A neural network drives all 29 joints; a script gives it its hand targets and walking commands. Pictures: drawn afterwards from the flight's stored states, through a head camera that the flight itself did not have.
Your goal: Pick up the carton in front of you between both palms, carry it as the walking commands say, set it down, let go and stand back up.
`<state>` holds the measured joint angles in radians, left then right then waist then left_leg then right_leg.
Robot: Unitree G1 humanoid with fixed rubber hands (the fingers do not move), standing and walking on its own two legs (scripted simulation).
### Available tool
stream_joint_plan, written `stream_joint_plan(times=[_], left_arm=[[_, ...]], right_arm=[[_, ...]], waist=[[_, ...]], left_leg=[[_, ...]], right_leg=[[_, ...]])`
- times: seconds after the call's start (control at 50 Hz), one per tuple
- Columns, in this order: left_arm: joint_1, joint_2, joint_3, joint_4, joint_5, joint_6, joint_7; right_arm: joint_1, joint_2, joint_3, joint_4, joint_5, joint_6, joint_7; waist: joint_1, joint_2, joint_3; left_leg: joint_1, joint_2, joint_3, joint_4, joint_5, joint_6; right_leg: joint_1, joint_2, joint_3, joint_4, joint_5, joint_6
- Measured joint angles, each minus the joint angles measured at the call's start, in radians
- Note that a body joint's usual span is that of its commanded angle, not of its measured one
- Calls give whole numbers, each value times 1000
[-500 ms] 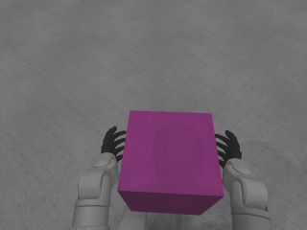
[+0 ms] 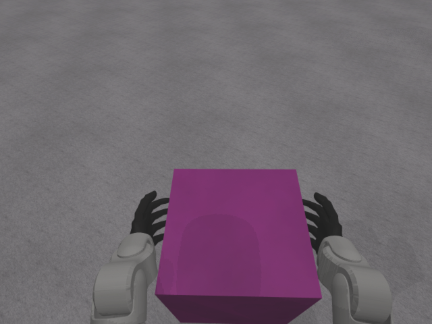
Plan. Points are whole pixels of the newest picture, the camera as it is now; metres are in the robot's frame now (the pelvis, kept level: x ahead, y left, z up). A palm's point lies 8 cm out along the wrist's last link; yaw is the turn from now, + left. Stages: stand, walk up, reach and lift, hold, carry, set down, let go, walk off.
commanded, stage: carry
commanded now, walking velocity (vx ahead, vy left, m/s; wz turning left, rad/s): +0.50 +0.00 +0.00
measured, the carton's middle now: (233, 252) +0.27 +0.00 +0.01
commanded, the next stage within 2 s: none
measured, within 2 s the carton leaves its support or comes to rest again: neither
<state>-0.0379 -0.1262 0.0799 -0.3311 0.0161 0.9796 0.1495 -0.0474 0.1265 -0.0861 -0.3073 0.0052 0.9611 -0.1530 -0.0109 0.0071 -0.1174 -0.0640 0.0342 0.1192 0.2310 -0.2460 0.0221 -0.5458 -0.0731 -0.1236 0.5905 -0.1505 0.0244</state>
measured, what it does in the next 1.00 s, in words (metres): walks ahead: right foot, then left foot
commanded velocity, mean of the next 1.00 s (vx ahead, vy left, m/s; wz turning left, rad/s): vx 0.50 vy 0.00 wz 0.00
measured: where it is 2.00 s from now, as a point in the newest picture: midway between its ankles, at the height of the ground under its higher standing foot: (227, 168)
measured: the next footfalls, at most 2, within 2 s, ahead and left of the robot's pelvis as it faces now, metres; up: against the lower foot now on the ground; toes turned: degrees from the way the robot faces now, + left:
right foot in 0.10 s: +0.24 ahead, -0.13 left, +0.00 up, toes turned -11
left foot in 0.62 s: +0.56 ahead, +0.10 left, +0.00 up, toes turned +13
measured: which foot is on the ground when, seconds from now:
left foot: down 0.00-0.12, up 0.14-0.60, down 0.62-1.00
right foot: up 0.00-0.08, down 0.10-0.62, up 0.64-1.00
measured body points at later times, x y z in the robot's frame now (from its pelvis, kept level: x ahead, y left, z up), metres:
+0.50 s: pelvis +0.30 -0.03 +0.00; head +0.26 -0.05 +0.45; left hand +0.53 +0.12 +0.09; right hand +0.54 -0.18 +0.08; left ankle +0.44 +0.12 -0.71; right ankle +0.20 -0.12 -0.75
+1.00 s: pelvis +0.60 +0.01 +0.00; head +0.59 +0.02 +0.45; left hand +0.84 +0.16 +0.08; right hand +0.84 -0.14 +0.09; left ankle +0.52 +0.09 -0.75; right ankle +0.73 -0.14 -0.71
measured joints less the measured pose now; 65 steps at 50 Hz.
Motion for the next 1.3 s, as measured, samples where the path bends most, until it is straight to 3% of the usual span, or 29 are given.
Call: stream_joint_plan(times=[0.1, 0.12, 0.16, 0.2, 0.24, 0.3, 0.42, 0.58, 0.62, 0.66, 0.68, 0.72, 0.76, 0.9, 1.0, 1.08, 1.14, 1.18, 1.24, 1.3], left_arm=[[90, -5, -27, -142, -6, 93, 0], [96, -6, -34, -151, -6, 105, 0], [93, -6, -47, -127, -2, 125, 0], [99, -7, -48, -119, 0, 153, 0], [114, -9, -43, -131, 2, 171, 0], [123, -10, -37, -149, 5, 181, -2], [110, -8, -40, -165, 10, 185, -8], [81, -5, -50, -189, 18, 213, -9], [72, -4, -47, -196, 23, 221, -9], [58, -2, -27, -178, 26, 224, -9], [55, -2, -19, -168, 28, 227, -9], [58, -3, -18, -160, 31, 229, -9], [67, -3, -29, -159, 32, 222, -10], [109, -8, -57, -193, 37, 180, -28], [118, -9, -54, -250, 35, 193, -28], [111, -8, -48, -276, 30, 218, -25], [89, -5, -47, -264, 23, 233, -22], [60, -3, -51, -209, 22, 226, -20], [55, -4, -47, -175, 20, 228, -19], [81, -6, -40, -195, 16, 216, -19]], right_arm=[[92, 4, 43, -146, -13, 96, 0], [103, 5, 41, -167, -15, 112, 0], [113, 6, 27, -174, -21, 147, 1], [119, 7, 27, -173, -28, 181, 1], [120, 7, 35, -171, -32, 200, 1], [118, 7, 46, -173, -38, 206, 4], [113, 7, 49, -197, -48, 209, 8], [95, 5, 37, -231, -45, 236, 8], [79, 3, 36, -224, -41, 239, 9], [58, 2, 43, -177, -41, 224, 8], [49, 2, 45, -156, -41, 221, 8], [53, 3, 44, -142, -40, 217, 9], [75, 4, 42, -152, -39, 209, 10], [129, 9, 44, -206, -36, 173, 28], [125, 8, 58, -249, -36, 185, 28], [113, 7, 65, -272, -42, 214, 28], [98, 5, 58, -280, -48, 238, 25], [77, 2, 36, -254, -49, 249, 22], [68, 2, 29, -230, -54, 263, 21], [75, 3, 44, -230, -54, 253, 21]], waist=[[7, 7, -30], [12, 19, -34], [23, 36, -34], [29, 25, -24], [32, 14, -15], [37, 3, -14], [30, -2, -33], [22, -5, -31], [21, -20, -21], [7, -53, -6], [4, -52, 6], [1, -41, 30], [-2, -31, 45], [-11, -12, 31], [-2, -16, 4], [2, -11, -11], [7, 12, -8], [22, 39, 6], [28, 26, 41], [32, 14, 60]], left_leg=[[99, 15, -18, 97, -162, -47], [79, 32, -19, 195, -217, -53], [-53, 53, -51, 521, -221, -43], [-201, 39, -71, 792, -195, -23], [-318, 46, -59, 893, -130, -12], [-433, 70, -40, 826, -34, -18], [-522, 96, -7, 519, 119, -44], [-467, 61, 65, 292, 179, -15], [-407, 37, 98, 241, 172, 10], [-406, 18, 121, 306, 153, 56], [-397, 19, 125, 318, 121, 63], [-350, 21, 129, 279, 93, 60], [-292, 17, 128, 211, 99, 49], [-92, 4, 107, 25, 76, 34], [41, -1, 96, -31, 10, 0], [139, 5, 88, -26, -80, -40], [158, 43, 69, 124, -213, -74], [31, 82, 19, 444, -223, -65], [-212, 52, -54, 855, -174, -30], [-372, 61, -46, 897, -68, -14]], right_leg=[[94, 14, -84, -149, 47, -21], [107, 20, -99, -137, 84, -49], [107, 25, -120, -56, 21, -92], [150, 22, -124, -69, -30, -105], [210, 25, -123, -129, -29, -93], [298, 34, -115, -223, -27, -92], [460, 44, -100, -359, -53, -71], [639, 39, -86, -361, -209, -7], [647, 14, -72, -259, -297, 16], [541, -32, -33, 32, -331, 17], [455, -23, 7, 214, -315, 12], [293, -1, 49, 478, -272, -10], [169, -1, 49, 560, -206, -26], [-33, -43, 26, 292, -31, -12], [-45, -48, -7, 64, 75, -6], [0, -29, -49, -54, 96, -24], [80, 2, -99, -115, 88, -56], [77, 14, -119, -33, 37, -97], [142, 11, -124, -76, -15, -101], [233, 19, -121, -183, -7, -95]])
